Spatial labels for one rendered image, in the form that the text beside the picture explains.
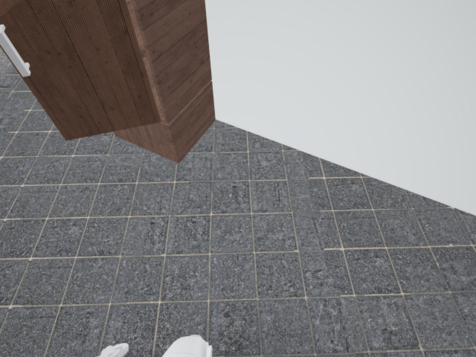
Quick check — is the handle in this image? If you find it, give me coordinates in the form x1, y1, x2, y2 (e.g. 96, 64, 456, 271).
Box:
0, 25, 30, 77

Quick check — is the cupboard door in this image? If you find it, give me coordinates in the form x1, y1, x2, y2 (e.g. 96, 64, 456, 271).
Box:
0, 0, 161, 141

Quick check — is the robot left thigh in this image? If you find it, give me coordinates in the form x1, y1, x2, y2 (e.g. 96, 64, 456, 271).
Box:
162, 336, 212, 357

